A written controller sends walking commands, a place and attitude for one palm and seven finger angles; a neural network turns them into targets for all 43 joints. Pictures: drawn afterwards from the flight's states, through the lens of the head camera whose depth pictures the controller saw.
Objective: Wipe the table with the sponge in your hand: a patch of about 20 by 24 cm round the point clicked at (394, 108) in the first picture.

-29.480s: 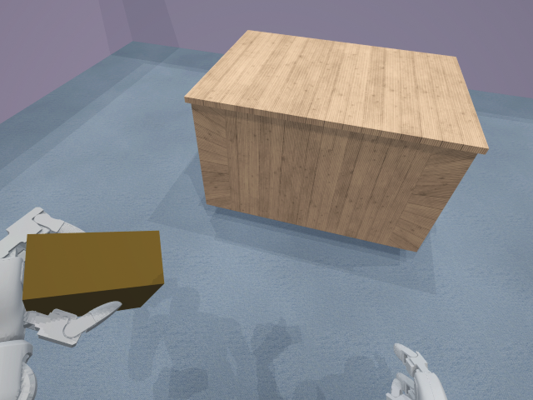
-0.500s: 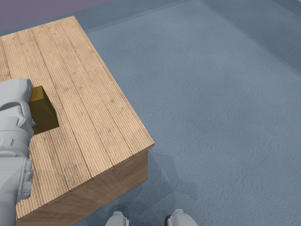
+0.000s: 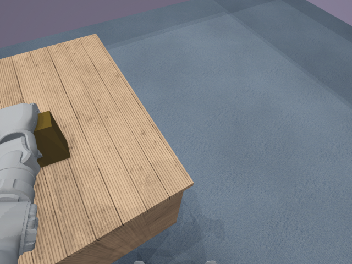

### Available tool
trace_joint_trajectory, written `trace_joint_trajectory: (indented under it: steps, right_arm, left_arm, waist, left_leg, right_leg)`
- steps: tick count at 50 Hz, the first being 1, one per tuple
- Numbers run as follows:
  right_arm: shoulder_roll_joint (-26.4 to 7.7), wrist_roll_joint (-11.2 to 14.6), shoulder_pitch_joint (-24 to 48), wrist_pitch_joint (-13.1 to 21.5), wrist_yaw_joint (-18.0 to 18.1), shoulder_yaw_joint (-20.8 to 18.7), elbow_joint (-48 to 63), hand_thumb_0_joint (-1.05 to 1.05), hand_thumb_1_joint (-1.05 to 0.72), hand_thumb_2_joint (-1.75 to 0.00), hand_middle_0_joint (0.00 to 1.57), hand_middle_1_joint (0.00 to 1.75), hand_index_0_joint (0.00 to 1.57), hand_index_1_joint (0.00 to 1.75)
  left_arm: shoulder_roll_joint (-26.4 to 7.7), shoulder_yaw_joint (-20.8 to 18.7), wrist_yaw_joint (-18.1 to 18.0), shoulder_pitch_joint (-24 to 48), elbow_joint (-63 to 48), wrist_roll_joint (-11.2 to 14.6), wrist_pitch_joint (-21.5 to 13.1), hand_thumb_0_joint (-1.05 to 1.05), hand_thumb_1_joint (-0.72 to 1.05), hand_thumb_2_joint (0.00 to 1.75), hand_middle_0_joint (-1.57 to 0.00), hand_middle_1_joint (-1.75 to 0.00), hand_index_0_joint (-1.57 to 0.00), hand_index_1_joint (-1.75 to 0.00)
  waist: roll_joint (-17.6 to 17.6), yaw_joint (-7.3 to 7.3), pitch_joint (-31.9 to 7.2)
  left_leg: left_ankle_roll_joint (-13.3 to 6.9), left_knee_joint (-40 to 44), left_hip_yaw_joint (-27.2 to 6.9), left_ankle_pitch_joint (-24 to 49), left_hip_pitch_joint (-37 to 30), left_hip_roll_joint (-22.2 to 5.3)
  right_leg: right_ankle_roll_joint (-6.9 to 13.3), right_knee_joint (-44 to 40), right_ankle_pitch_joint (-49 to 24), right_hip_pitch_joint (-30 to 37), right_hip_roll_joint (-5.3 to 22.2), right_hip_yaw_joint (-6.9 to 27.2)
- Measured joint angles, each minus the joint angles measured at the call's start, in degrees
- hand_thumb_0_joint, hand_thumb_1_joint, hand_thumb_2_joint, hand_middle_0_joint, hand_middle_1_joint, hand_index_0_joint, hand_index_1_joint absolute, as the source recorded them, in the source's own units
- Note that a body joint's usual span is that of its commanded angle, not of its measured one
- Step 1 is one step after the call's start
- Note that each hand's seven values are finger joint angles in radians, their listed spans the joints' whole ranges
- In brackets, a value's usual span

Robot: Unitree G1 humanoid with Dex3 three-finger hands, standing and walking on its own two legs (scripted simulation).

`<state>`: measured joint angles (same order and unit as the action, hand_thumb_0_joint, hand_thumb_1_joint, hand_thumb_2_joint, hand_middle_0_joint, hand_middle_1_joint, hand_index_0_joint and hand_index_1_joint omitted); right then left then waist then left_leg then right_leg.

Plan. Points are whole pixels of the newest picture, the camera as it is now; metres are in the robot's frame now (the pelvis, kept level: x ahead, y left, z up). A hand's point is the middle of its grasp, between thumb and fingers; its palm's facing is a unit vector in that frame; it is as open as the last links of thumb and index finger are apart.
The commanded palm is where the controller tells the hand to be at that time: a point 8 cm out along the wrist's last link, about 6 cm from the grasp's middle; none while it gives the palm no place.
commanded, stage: slide back across to the first lane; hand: left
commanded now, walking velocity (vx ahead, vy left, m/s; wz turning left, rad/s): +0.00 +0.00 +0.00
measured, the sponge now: (36, 148) +0.40 +0.35 -0.03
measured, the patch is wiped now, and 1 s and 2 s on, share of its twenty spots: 1.00 1.00 1.00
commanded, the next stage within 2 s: wipe back along the first lane in 0.32 s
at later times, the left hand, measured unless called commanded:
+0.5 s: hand (4, 149) +0.37 +0.40 +0.02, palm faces -0.11 -0.01 -0.99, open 10.0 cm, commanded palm +0.34 +0.37 +0.06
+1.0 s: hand (6, 166) +0.33 +0.37 +0.01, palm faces -0.07 +0.00 -1.00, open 10.1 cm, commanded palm +0.29 +0.35 +0.04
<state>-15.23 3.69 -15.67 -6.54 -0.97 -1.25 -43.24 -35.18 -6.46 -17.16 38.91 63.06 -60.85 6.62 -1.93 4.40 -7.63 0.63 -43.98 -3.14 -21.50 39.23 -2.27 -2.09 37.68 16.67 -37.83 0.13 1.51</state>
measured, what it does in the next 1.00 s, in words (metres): stands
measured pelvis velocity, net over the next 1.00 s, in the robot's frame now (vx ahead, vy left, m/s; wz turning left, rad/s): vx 0.02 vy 0.01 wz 0.03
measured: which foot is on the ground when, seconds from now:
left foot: down 0.00-1.00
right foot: down 0.00-1.00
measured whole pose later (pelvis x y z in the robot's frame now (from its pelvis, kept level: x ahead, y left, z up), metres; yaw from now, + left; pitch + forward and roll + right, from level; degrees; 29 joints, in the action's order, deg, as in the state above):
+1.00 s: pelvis +0.02 +0.01 +0.01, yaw +2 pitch +12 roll -3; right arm -15.1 3.6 -11.3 -7.9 -0.8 -2.3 -40.5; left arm -30.0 -3.3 -17.2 15.2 37.7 -57.0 10.8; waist -3.0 -0.4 -7.6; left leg -0.2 -41.3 -4.0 -22.5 30.7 -1.1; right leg -1.9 34.1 17.7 -28.2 1.4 0.1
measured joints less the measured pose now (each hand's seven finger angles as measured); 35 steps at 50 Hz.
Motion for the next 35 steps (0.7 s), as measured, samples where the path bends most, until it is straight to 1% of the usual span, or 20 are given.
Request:
trace_joint_trajectory:
  steps: [5, 15, 19, 24, 29, 35]
  right_arm:
    - [-0.02, 0.00, 0.87, -0.20, -0.34, -0.32, 0.67, 0.01, -0.90, -0.90, 0.20, 0.30, 0.20, 0.30]
    - [-0.26, -0.17, 2.28, -0.88, -0.74, -1.21, 1.44, 0.01, -0.90, -0.90, 0.20, 0.30, 0.20, 0.30]
    - [-0.36, -0.21, 2.76, -0.97, -0.63, -1.47, 1.53, 0.01, -0.90, -0.90, 0.20, 0.30, 0.20, 0.30]
    - [-0.37, -0.26, 3.20, -1.12, -0.35, -1.60, 1.58, 0.01, -0.90, -0.90, 0.20, 0.30, 0.20, 0.30]
    - [-0.29, -0.27, 3.24, -1.35, -0.24, -1.84, 1.78, 0.01, -0.90, -0.90, 0.20, 0.30, 0.20, 0.30]
    - [-0.02, -0.18, 3.52, -1.63, -0.01, -1.37, 1.64, 0.01, -0.90, -0.90, 0.20, 0.30, 0.20, 0.30]
  left_arm:
    - [-0.12, -1.10, 0.81, -3.24, -2.55, 0.43, -0.92, 0.01, -0.55, 1.08, -0.75, -1.31, -0.79, -1.34]
    - [-0.16, -2.22, 1.72, -9.94, -9.30, 0.83, -2.42, 0.01, -0.55, 1.08, -0.74, -1.31, -0.78, -1.35]
    - [0.03, -1.64, 1.86, -11.73, -11.57, 1.23, -2.18, 0.01, -0.54, 1.07, -0.74, -1.31, -0.77, -1.35]
    - [0.35, -0.74, 1.97, -13.15, -13.54, 1.48, -1.67, 0.00, -0.53, 1.07, -0.73, -1.31, -0.77, -1.35]
    - [1.47, 0.29, 1.56, -15.90, -16.77, 2.23, -0.29, 0.00, -0.52, 1.06, -0.72, -1.32, -0.76, -1.35]
    - [2.72, 1.49, 0.65, -18.08, -18.88, 2.86, 1.06, 0.00, -0.51, 1.05, -0.71, -1.32, -0.75, -1.36]
  waist:
    - [-0.03, -0.83, -0.08]
    - [-0.05, -2.60, -0.05]
    - [-0.07, -3.09, 0.22]
    - [-0.03, -3.36, 0.39]
    - [-0.45, -3.64, 0.36]
    - [-0.62, -4.00, 0.46]
  left_leg:
    - [-0.37, 0.97, 0.27, -0.43, -1.97, 0.14]
    - [-0.68, 1.92, -0.27, -1.20, -4.54, 0.37]
    - [-0.73, 2.16, -0.67, -1.29, -5.28, 0.49]
    - [-0.75, 2.35, -1.02, -1.24, -5.87, 0.65]
    - [-0.81, 2.53, -1.12, -1.17, -6.54, 0.74]
    - [-0.92, 2.71, -1.04, -1.07, -7.52, 1.03]
  right_leg:
    - [-0.13, -1.39, 0.15, 2.13, 0.20, 0.17]
    - [0.02, -3.16, 0.65, 5.34, 0.49, -0.54]
    - [0.08, -3.67, 0.69, 6.38, 0.60, -0.99]
    - [0.21, -4.07, 0.73, 7.24, 0.76, -1.41]
    - [0.44, -4.39, 0.63, 8.03, 0.86, -1.58]
    - [0.21, -4.25, 0.83, 8.89, 1.17, -1.53]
